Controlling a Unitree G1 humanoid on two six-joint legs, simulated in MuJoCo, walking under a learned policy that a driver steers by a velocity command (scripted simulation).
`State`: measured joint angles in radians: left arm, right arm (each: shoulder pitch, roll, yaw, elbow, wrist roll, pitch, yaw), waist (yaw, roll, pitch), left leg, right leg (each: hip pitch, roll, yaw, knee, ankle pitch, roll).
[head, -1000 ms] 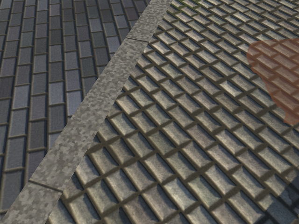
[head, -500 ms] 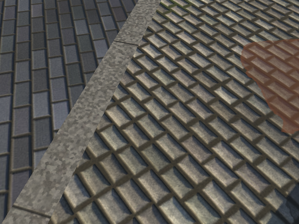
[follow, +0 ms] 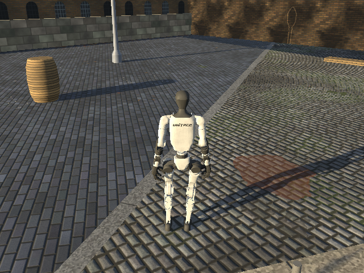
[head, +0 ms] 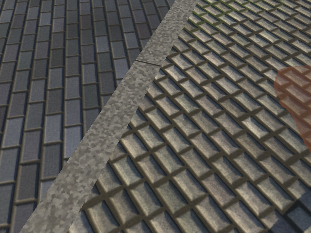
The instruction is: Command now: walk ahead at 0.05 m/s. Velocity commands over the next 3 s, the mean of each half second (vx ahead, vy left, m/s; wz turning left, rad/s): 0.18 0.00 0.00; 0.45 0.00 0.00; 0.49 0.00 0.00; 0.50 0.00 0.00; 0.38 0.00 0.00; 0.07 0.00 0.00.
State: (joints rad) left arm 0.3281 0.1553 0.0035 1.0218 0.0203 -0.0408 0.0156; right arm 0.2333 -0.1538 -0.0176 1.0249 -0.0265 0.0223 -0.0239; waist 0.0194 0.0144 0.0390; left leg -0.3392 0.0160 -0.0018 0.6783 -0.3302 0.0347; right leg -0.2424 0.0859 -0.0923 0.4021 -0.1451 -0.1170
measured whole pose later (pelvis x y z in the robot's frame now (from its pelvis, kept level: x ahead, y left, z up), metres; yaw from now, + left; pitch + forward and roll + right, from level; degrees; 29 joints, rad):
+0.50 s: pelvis +0.09 -0.01 -0.01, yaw -1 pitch +0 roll +1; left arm 0.33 0.17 0.04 1.02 0.02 -0.09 -0.01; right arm 0.44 -0.18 -0.05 1.12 -0.01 -0.04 -0.01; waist 0.00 0.03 -0.01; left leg -0.15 -0.01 0.00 0.56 -0.39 0.04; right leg -0.23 0.05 -0.08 0.54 -0.30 -0.10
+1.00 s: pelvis +0.33 +0.00 -0.02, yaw -1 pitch -1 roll +1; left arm 0.45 0.16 0.02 1.10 0.01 -0.09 0.01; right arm 0.09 -0.19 -0.05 0.95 -0.02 -0.07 0.01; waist 0.02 -0.01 0.07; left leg -0.39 -0.08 0.14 0.57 -0.19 0.14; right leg -0.17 0.04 -0.01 1.13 -0.41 -0.10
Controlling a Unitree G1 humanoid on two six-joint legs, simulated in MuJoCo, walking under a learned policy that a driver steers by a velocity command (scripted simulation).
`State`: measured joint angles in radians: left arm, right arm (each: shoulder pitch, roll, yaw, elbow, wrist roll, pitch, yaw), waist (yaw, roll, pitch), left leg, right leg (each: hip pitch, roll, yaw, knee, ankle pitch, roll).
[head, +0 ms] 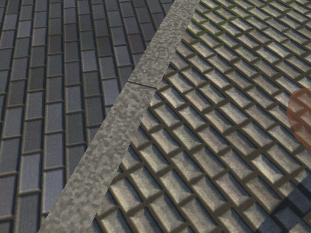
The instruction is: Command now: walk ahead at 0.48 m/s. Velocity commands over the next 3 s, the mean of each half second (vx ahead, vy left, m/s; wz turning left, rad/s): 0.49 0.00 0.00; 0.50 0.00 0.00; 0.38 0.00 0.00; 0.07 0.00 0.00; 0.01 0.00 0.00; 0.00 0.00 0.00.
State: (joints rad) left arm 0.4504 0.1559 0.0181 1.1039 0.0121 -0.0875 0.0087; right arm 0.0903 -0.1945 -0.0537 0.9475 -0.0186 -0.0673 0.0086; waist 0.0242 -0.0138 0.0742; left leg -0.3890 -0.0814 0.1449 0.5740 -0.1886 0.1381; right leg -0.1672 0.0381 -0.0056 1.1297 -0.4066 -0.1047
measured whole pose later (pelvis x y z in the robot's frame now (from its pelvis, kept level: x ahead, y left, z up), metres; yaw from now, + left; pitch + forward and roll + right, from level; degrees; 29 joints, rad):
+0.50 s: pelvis +0.28 -0.03 +0.00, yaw +1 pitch +1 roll +0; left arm -0.02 0.17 0.03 0.88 0.03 -0.08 -0.01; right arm 0.50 -0.17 -0.02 1.10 -0.02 -0.09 -0.02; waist -0.06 0.01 0.07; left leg 0.08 -0.04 0.07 0.46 -0.44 0.06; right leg -0.45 0.01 -0.11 0.52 -0.08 -0.11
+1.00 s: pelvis +0.54 -0.03 +0.01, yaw +1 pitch +1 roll -1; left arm 0.49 0.16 0.03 1.09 0.03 -0.10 0.01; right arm -0.01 -0.18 -0.03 0.87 -0.02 -0.05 0.03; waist 0.07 0.02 0.06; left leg -0.53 0.04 0.08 0.58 -0.09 0.08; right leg 0.13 0.07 -0.08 0.20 -0.34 -0.05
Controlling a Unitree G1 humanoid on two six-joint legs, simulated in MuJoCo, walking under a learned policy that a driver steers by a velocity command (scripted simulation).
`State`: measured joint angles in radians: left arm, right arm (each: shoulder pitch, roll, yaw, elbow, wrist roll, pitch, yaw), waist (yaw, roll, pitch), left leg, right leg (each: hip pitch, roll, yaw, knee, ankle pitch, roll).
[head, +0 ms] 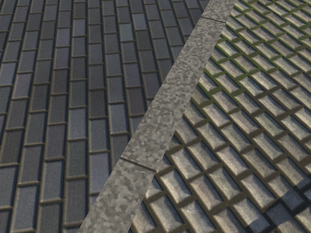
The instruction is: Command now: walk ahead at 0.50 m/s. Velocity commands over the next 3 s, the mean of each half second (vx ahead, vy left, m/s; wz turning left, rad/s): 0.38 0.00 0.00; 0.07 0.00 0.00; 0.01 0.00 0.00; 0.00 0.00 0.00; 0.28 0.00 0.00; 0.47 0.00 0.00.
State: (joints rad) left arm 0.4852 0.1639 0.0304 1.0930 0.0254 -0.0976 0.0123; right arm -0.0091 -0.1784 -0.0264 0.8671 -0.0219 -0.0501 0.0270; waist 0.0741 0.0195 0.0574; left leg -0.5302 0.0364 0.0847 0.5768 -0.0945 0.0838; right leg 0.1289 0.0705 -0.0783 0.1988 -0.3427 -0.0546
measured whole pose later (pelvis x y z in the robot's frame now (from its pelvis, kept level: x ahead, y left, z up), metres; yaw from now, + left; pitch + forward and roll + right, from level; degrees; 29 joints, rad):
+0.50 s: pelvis +0.24 +0.02 +0.01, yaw +0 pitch -1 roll +2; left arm 0.10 0.17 0.02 0.96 0.02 -0.05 0.01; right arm 0.41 -0.15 -0.01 1.07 -0.02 -0.08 -0.02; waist -0.05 -0.03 0.07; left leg 0.00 -0.08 0.10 0.32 -0.31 0.07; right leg -0.47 -0.02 -0.07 0.60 -0.09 -0.06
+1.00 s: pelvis +0.29 +0.02 +0.01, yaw +0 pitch -1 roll +0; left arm 0.26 0.17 0.02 1.08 0.01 0.00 0.02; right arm 0.34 -0.13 0.00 1.13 -0.01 -0.01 -0.04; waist 0.02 -0.02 0.01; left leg -0.15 0.00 0.01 0.43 -0.25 0.00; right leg -0.25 0.03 -0.08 0.38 -0.10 -0.06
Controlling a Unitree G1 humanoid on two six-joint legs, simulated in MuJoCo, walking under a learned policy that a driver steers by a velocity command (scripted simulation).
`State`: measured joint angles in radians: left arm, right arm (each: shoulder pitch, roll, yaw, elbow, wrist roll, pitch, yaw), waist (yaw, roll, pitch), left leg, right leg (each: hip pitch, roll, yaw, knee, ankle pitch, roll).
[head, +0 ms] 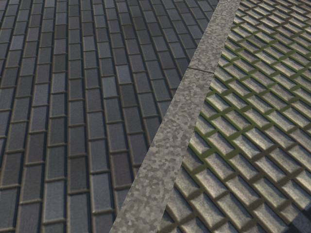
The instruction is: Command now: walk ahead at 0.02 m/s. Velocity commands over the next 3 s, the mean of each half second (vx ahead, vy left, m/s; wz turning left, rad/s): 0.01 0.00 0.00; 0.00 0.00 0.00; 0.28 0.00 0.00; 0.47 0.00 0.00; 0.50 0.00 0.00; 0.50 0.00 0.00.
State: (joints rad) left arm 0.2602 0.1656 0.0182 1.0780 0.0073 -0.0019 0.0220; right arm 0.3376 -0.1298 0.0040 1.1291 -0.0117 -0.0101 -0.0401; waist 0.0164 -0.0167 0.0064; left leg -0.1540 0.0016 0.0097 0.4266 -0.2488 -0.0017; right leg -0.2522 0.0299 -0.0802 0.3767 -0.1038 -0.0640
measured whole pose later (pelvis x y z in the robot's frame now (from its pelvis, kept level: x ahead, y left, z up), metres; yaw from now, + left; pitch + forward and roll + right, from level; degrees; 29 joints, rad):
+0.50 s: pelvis +0.02 +0.02 +0.00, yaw -1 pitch -1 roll +0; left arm 0.31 0.13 0.00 1.16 0.01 -0.01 0.03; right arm 0.35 -0.11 0.01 1.13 -0.01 -0.02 -0.04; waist 0.01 0.00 0.02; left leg -0.10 -0.02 0.02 0.39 -0.27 0.03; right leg -0.23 0.01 -0.06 0.39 -0.14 -0.03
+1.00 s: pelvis +0.04 +0.02 +0.00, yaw +0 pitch -1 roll +0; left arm 0.31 0.12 0.00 1.18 0.01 -0.01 0.04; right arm 0.37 -0.11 0.02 1.14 -0.01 -0.03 -0.05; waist 0.01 0.00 0.03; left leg -0.07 -0.03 0.02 0.38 -0.29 0.04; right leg -0.20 0.01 -0.05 0.40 -0.18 -0.02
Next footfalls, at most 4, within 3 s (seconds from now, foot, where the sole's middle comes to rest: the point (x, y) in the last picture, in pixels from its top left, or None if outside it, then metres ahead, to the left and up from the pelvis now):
1.34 right None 0.19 -0.10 -0.78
1.84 left None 0.54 0.05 -0.78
2.40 right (187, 171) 0.86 -0.13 -0.78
2.94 left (154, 124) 1.17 0.05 -0.78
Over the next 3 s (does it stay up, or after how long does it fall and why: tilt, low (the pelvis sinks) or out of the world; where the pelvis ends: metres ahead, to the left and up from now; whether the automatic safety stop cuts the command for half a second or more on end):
stays up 1.03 -0.02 -0.02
